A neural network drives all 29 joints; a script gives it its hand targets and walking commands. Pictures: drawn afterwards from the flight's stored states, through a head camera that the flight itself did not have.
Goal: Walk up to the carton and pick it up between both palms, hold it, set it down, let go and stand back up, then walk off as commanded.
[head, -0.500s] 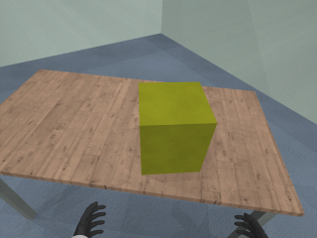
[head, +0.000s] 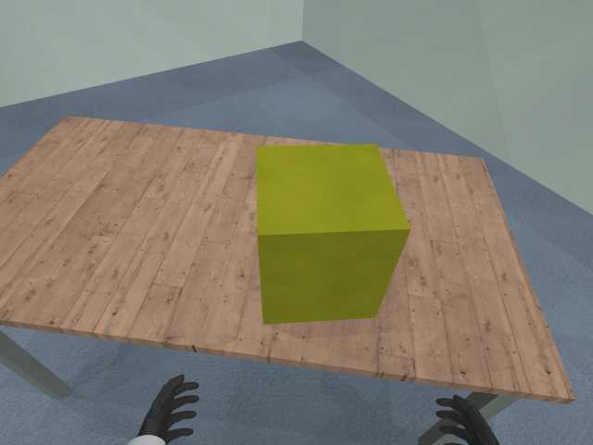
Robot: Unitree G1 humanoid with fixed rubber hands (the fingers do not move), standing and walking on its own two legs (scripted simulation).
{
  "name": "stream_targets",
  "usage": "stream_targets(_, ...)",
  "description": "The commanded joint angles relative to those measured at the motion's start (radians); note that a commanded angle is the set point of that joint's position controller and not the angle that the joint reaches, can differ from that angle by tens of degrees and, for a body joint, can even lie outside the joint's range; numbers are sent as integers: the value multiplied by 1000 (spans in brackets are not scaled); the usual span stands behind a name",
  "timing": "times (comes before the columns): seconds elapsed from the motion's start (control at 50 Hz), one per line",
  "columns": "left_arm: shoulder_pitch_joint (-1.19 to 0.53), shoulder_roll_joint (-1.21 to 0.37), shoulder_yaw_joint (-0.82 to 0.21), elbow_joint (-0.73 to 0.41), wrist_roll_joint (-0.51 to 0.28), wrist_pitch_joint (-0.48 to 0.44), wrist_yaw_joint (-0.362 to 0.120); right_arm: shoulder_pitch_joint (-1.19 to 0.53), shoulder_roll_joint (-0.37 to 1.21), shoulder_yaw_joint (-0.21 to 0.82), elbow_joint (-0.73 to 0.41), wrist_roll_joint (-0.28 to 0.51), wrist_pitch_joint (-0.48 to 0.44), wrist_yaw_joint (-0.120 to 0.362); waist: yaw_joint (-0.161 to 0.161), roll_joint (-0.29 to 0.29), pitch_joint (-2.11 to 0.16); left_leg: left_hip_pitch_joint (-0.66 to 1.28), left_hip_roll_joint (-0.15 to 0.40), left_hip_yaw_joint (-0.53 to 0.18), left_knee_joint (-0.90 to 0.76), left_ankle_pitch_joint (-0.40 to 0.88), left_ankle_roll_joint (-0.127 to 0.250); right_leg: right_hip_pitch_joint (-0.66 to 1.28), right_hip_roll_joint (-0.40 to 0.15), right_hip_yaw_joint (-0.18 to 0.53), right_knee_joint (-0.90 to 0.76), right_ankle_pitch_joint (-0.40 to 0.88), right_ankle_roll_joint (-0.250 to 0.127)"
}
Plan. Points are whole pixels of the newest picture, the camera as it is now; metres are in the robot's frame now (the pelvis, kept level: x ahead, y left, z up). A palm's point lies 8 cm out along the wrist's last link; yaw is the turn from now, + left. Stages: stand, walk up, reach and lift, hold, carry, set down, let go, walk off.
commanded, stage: set down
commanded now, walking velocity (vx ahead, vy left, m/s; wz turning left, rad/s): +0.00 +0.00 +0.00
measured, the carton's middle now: (318, 236) +0.47 +0.03 -0.01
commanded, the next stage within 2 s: let go in 0.02 s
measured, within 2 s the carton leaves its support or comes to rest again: neither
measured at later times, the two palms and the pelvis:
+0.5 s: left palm (155, 437) +0.15 +0.22 -0.08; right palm out of the picture +0.16 -0.22 -0.07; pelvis +0.00 +0.00 +0.00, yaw +0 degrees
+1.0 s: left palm out of the picture +0.08 +0.26 -0.11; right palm out of the picture +0.14 -0.23 -0.09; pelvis +0.00 +0.00 +0.00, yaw +0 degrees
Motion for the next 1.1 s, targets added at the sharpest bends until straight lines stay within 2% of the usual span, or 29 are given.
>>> stream_targets(0.0,-95,166,0,-189,18,-37,-13,-36,-65,-139,-28,-31,-54,-17,-108,79,-61,193,-79,83,19,297,24,-38,-23,-5,-60,374,48)
stream_targets(0.04,-83,162,5,-148,12,-29,-24,-37,-70,-131,-39,-36,-51,-21,-106,42,-42,199,-80,82,19,277,30,-36,-25,-1,-68,398,55)
stream_targets(0.12,-98,151,-7,-140,15,-26,-19,-51,-86,-144,-21,-44,-44,-14,-110,54,-64,195,-80,79,13,243,32,-38,-20,-1,-71,344,49)
stream_targets(0.14,-99,180,-3,-171,3,-33,-14,-53,-77,-142,-48,-42,-53,-14,-91,50,-65,179,-74,70,15,227,42,-41,-28,3,-69,349,47)
stream_targets(0.16,-95,167,-10,-174,6,-32,-13,-47,-61,-144,-34,-42,-44,-14,-100,82,-52,193,-67,79,11,250,33,-37,-24,1,-71,331,44)
stream_targets(0.18,-114,168,-15,-194,1,-36,-9,-54,-72,-150,-42,-45,-48,-14,-111,71,-59,190,-76,72,16,254,33,-26,-26,-6,-70,352,45)
stream_targets(0.26,-99,172,-12,-169,-2,-27,-13,-37,-58,-151,-43,-45,-39,-14,-103,42,-34,180,-79,80,12,216,46,-47,-24,3,-78,318,45)
stream_targets(0.28,-101,178,-16,-187,-2,-31,-6,-52,-73,-166,-46,-45,-33,-13,-98,81,-33,188,-73,78,-1,207,40,-51,-22,-4,-79,285,44)
stream_targets(0.34,-85,183,-9,-161,1,-31,-4,-46,-101,-167,-77,-57,-20,-8,-92,41,-24,183,-67,62,8,225,55,-54,-22,5,-77,304,46)
stream_targets(0.46,-105,210,-14,-167,-3,-48,6,-70,-109,-164,-75,-56,-11,-2,-82,72,-55,184,-72,58,12,245,52,-38,-21,13,-74,321,50)
stream_targets(0.5,-87,207,-17,-164,1,-48,3,-60,-114,-169,-52,-48,-10,-1,-95,86,-33,197,-72,54,14,274,49,-39,-23,15,-70,339,52)
stream_targets(0.52,-85,221,-7,-152,-1,-47,5,-75,-126,-174,-72,-58,-12,-3,-76,87,-39,183,-69,56,17,247,53,-43,-22,20,-76,303,49)
stream_targets(0.54,-24,322,68,32,16,-110,28,4,-297,-144,-65,-93,80,-12,-10,56,-131,7,41,-17,68,513,66,94,-119,44,22,416,9)
stream_targets(0.56,14,362,74,70,11,-138,29,-1,-254,-144,-62,-82,127,-15,-25,12,-101,4,30,4,77,479,59,64,-115,37,28,420,29)
stream_targets(0.6,8,330,76,100,9,-159,22,-14,-242,-138,-74,-79,162,-13,-16,33,-111,-24,17,16,91,411,72,74,-130,54,36,473,44)
stream_targets(0.62,16,304,71,105,16,-160,15,10,-291,-154,-66,-76,174,-16,-26,61,-94,-29,16,13,64,370,78,61,-123,67,31,393,14)
stream_targets(0.68,5,317,68,152,21,-171,13,-4,-305,-152,-68,-77,191,-12,-34,23,-71,-17,22,2,39,268,82,51,-126,60,-20,303,0)
stream_targets(0.7,10,333,70,148,25,-175,16,8,-293,-154,-73,-79,192,-12,-43,65,-82,6,15,-4,39,272,80,32,-116,56,-33,314,7)
stream_targets(0.76,-3,352,71,187,22,-189,4,6,-291,-141,-60,-79,199,-5,-44,65,-49,-26,21,-5,24,226,85,-3,-130,87,-45,199,3)
stream_targets(0.78,3,351,67,192,17,-187,7,13,-277,-136,-61,-78,198,2,-52,77,-64,-7,30,-6,25,208,84,1,-125,92,-47,222,-4)
stream_targets(0.84,13,351,64,216,22,-189,10,-18,-301,-141,-65,-78,211,-1,-49,120,-69,-12,32,-3,30,213,85,-2,-127,85,-45,228,-3)
stream_targets(0.88,33,384,69,250,17,-196,13,-8,-270,-131,-58,-82,209,0,-47,55,-61,1,29,-21,25,238,94,15,-123,78,-37,267,2)
stream_targets(0.9,18,383,74,250,20,-199,12,-6,-284,-141,-63,-83,204,2,-49,104,-76,-13,29,-8,40,260,90,44,-131,85,-30,291,-4)
stream_targets(0.92,36,386,76,263,25,-195,11,-7,-285,-138,-54,-86,212,1,-39,102,-73,-3,27,-13,33,262,92,36,-132,85,-32,282,-5)
stream_targets(0.94,48,366,64,271,14,-196,3,14,-293,-139,-52,-74,210,1,-48,143,-68,-15,31,-7,36,254,94,35,-143,101,-27,308,-20)
stream_targets(0.98,31,383,69,270,14,-199,8,0,-295,-141,-44,-75,217,0,-45,91,-52,-10,35,-13,26,240,90,6,-128,90,-33,218,-4)
stream_targets(1.02,15,380,71,272,20,-201,6,-12,-309,-144,-51,-76,215,4,-62,88,-40,4,39,-20,19,234,89,-16,-125,81,-37,265,-8)
stream_targets(1.06,32,386,70,293,11,-204,3,-12,-305,-144,-51,-77,218,2,-47,103,-37,-7,25,-12,36,272,92,0,-130,68,-41,317,8)
stream_targets(1.08,27,389,73,296,15,-205,4,-18,-290,-142,-53,-80,220,6,-46,98,-80,19,34,-5,40,276,93,25,-130,73,-25,333,-5)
